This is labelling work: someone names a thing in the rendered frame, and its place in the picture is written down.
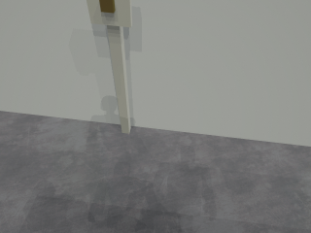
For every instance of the button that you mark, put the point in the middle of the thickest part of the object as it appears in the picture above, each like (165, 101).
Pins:
(107, 6)

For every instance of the panel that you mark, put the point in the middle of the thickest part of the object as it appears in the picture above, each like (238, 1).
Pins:
(122, 17)

